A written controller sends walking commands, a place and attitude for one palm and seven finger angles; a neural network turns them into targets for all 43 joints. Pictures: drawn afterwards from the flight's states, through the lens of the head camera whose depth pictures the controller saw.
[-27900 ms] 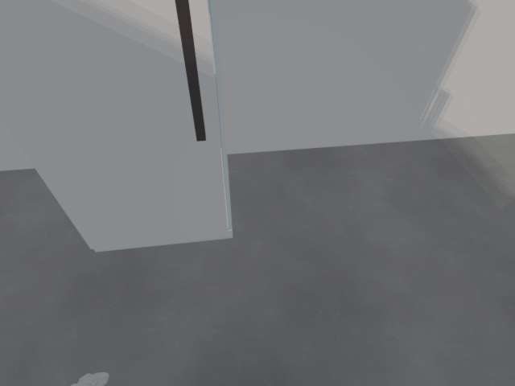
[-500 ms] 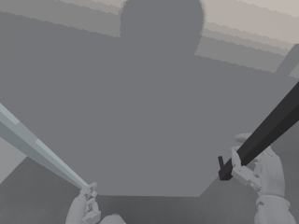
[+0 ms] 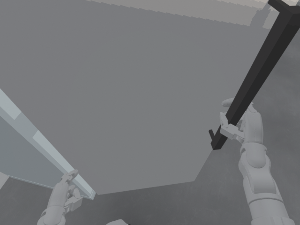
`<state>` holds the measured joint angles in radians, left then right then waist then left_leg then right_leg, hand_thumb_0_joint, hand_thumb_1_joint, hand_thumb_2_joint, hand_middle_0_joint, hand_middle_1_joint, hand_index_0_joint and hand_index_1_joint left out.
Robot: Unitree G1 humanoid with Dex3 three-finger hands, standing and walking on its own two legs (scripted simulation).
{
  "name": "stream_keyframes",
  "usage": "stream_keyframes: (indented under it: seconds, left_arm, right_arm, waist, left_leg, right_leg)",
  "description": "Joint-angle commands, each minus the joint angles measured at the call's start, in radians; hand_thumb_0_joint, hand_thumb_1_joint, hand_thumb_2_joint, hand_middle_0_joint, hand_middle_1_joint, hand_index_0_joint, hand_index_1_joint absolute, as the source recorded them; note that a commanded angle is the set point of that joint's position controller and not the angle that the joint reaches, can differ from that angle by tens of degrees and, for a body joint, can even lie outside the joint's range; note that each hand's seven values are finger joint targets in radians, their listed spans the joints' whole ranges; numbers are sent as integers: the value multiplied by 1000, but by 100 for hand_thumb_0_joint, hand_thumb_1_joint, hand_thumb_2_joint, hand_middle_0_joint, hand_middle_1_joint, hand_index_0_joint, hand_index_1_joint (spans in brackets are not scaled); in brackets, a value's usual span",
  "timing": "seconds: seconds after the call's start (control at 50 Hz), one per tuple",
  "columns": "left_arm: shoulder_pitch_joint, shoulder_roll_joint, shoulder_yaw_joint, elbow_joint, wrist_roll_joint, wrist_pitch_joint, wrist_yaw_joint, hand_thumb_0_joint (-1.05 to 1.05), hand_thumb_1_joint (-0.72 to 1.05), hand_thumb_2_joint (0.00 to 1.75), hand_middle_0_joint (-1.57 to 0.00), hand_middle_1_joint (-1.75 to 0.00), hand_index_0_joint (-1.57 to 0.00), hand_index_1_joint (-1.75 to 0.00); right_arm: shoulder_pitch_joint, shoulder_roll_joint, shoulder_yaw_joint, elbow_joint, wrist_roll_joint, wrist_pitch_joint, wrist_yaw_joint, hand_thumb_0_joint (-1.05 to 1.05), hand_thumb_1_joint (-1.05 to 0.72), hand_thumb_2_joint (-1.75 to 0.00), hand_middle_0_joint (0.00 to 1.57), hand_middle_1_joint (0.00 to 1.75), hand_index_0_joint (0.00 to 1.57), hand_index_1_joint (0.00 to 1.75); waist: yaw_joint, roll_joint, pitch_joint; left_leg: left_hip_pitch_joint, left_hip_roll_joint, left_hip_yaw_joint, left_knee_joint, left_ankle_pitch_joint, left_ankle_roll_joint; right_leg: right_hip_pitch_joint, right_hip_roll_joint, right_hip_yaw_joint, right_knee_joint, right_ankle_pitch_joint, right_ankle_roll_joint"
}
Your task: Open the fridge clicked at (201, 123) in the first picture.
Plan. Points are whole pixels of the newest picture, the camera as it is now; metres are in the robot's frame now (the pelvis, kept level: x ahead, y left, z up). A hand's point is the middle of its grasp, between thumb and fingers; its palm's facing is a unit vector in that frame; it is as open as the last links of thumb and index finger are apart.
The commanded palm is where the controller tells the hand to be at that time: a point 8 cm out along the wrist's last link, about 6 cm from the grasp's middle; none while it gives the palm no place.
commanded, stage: stop walking and hold the door back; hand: right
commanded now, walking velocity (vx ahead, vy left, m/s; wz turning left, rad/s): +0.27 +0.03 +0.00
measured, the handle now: (235, 97) +0.40 -0.20 +0.13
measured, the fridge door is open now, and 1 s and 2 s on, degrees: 69 66 66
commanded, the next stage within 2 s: loosen the grip on the handle in 0.86 s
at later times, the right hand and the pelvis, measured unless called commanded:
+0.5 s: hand (219, 107) +0.41 -0.18 +0.08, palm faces +0.10 +0.98 -0.18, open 5.8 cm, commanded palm +0.37 -0.24 +0.07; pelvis +0.01 -0.02 -0.01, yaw +2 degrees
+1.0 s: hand (224, 116) +0.38 -0.18 +0.08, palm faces +0.07 +0.97 -0.23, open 6.1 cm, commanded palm +0.34 -0.23 +0.08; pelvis +0.01 -0.02 +0.00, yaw +4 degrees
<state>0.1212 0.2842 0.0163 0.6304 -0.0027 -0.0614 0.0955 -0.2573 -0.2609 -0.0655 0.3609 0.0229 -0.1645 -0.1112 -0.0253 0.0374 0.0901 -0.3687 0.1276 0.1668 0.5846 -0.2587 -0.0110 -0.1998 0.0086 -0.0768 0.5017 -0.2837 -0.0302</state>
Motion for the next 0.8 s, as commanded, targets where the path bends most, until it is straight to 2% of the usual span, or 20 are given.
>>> stream_keyframes:
  seconds: [0.0, 0.04, 0.08, 0.12, 0.16, 0.18, 0.2, 0.22, 0.24, 0.26, 0.3, 0.34, 0.4, 0.44, 0.46, 0.48, 0.52, 0.54, 0.64, 0.78]
  left_arm:
    - [25, 58, 7, -82, -22, -38, 7, 0, 90, 90, -20, -30, -20, -30]
    - [49, 91, 21, -68, -29, -41, 14, 0, 90, 90, -20, -30, -20, -30]
    - [68, 100, 23, -73, -32, -39, 14, 0, 90, 90, -20, -30, -20, -30]
    - [73, 95, 12, -58, -33, -40, 14, 0, 90, 90, -20, -30, -20, -30]
    - [72, 95, 6, -47, -27, -41, 16, 0, 90, 90, -20, -30, -20, -30]
    - [80, 94, 4, -49, -26, -38, 16, 0, 90, 90, -20, -30, -20, -30]
    - [83, 85, 4, -45, -23, -37, 15, 0, 90, 90, -20, -30, -20, -30]
    - [84, 70, 7, -47, -22, -32, 18, 0, 90, 90, -20, -30, -20, -30]
    - [87, 77, 21, -47, -27, -37, 17, 0, 90, 90, -20, -30, -20, -30]
    - [91, 89, 32, -41, -28, -37, 11, 0, 90, 90, -20, -30, -20, -30]
    - [73, 76, 11, -29, -28, -41, 10, 0, 90, 90, -20, -30, -20, -30]
    - [78, 63, -10, -25, -19, -40, 12, 0, 90, 90, -20, -30, -20, -30]
    - [64, 68, -5, -42, -9, -40, 19, 0, 90, 90, -20, -30, -20, -30]
    - [63, 63, 2, -48, -4, -46, 16, 0, 90, 90, -20, -30, -20, -30]
    - [60, 81, 16, -59, -3, -49, 15, 0, 90, 90, -20, -30, -20, -30]
    - [44, 96, 24, -82, -9, -48, 12, 0, 90, 90, -20, -30, -20, -30]
    - [27, 67, 11, -105, -15, -42, -7, 0, 90, 90, -20, -30, -20, -30]
    - [27, 71, 10, -99, -7, -44, -7, 0, 90, 90, -20, -30, -20, -30]
    - [49, 65, 20, -113, -13, -54, -7, 0, 90, 90, -20, -30, -20, -30]
    - [42, 61, 11, -85, -10, -46, 15, 0, 90, 90, -20, -30, -20, -30]
  right_arm:
    - [-590, -252, -132, -150, -13, -78, -42, 0, -90, -90, 45, 140, 45, 140]
    - [-634, -251, -133, -28, -10, -55, -26, 0, -90, -90, 45, 140, 45, 140]
    - [-654, -210, -104, 13, 8, -35, -9, 0, -90, -90, 45, 140, 45, 140]
    - [-719, -154, -46, 61, 15, -35, 11, 0, -90, -90, 45, 140, 45, 140]
    - [-734, -214, -83, 82, 6, -40, 14, 0, -90, -90, 45, 140, 45, 140]
    - [-694, -234, -93, 103, 1, -37, 15, 0, -90, -90, 45, 140, 45, 140]
    - [-678, -268, -123, 114, -3, -41, 12, 0, -90, -90, 45, 140, 45, 140]
    - [-646, -289, -143, 124, -6, -41, 10, 0, -90, -90, 45, 140, 45, 140]
    - [-623, -343, -203, 139, -5, -43, 7, 0, -90, -90, 45, 140, 45, 140]
    - [-606, -314, -193, 160, 7, -37, 13, 0, -90, -90, 45, 140, 45, 140]
    - [-589, -299, -206, 144, 15, -45, 16, 0, -90, -90, 45, 140, 45, 140]
    - [-552, -319, -239, 139, 5, -69, 16, 0, -90, -90, 45, 140, 45, 140]
    - [-446, -347, -285, 75, 12, -87, 15, 0, -90, -90, 45, 140, 45, 140]
    - [-441, -274, -226, -24, 18, -100, 21, 0, -90, -90, 45, 140, 45, 140]
    - [-415, -267, -224, -84, 20, -109, 22, 0, -90, -90, 45, 140, 45, 140]
    - [-374, -227, -199, -138, 28, -113, 27, 0, -90, -90, 45, 140, 45, 140]
    - [-282, -136, -125, -162, 32, -107, 42, 0, -90, -90, 45, 140, 45, 140]
    - [-319, -189, -163, -187, 21, -108, 37, 0, -90, -90, 45, 140, 45, 140]
    - [-212, -179, -153, -279, 10, -97, 23, 0, -90, -90, 45, 140, 45, 140]
    - [-299, -165, -112, -229, 24, -74, 17, 0, -90, -90, 45, 140, 45, 140]
  waist:
    - [39, -346, -230]
    - [27, -191, -223]
    - [13, -129, -260]
    - [18, -169, -277]
    - [17, -200, -307]
    - [22, -172, -307]
    - [18, -68, -334]
    - [22, 86, -340]
    - [0, 189, -333]
    - [-1, 218, -311]
    - [4, 151, -288]
    - [12, 124, -306]
    - [9, 126, -303]
    - [36, 58, -306]
    - [33, -35, -318]
    - [29, -174, -313]
    - [21, -237, -293]
    - [22, -271, -252]
    - [33, -148, -374]
    - [40, -62, -360]
  left_leg:
    - [-190, -81, -121, 389, -251, -2]
    - [-172, -73, -137, 320, -177, -8]
    - [-32, -106, -74, 156, -129, -12]
    - [66, -142, -34, 21, -79, -10]
    - [206, -131, -59, -112, -44, 5]
    - [311, -93, -125, -146, -41, 28]
    - [411, -4, -257, -167, -20, 74]
    - [478, 136, -461, -206, 39, 144]
    - [498, 251, -592, -263, 70, 219]
    - [461, 262, -591, -278, 36, 219]
    - [436, 237, -484, -226, 160, 226]
    - [362, 163, -306, -183, 267, 182]
    - [303, 95, -224, -157, 261, 129]
    - [226, 51, -194, -119, 183, 81]
    - [202, 10, -180, -70, 162, 52]
    - [150, -60, -137, -9, 97, 15]
    - [150, -126, -129, 36, -57, -6]
    - [159, -117, -126, 21, -81, -7]
    - [269, -54, -176, -73, 344, 13]
    - [204, -53, -190, -89, 380, 8]
  right_leg:
    - [136, -374, 486, -289, -145, -206]
    - [139, -320, 363, -182, -13, -194]
    - [128, -250, 213, -116, 116, -140]
    - [123, -226, 171, -65, 166, -110]
    - [56, -217, 145, -4, 150, -82]
    - [-52, -195, 144, 41, 123, -63]
    - [-156, -163, 102, 148, 103, -38]
    - [-278, -76, 26, 289, -30, 7]
    - [-377, -28, 54, 451, -280, 32]
    - [-376, -46, 117, 544, -284, 36]
    - [-378, -80, 135, 534, -232, 38]
    - [-265, -75, 76, 381, -170, 35]
    - [-120, -46, -1, 122, -33, 42]
    - [31, -40, -8, -36, 140, 47]
    - [80, -90, 43, -85, 219, 34]
    - [105, -190, 168, -105, 329, -11]
    - [41, -287, 280, -114, 396, -89]
    - [0, -292, 272, -117, 406, -96]
    - [54, -162, 70, 19, 417, 21]
    - [101, -148, 47, 0, 359, 25]
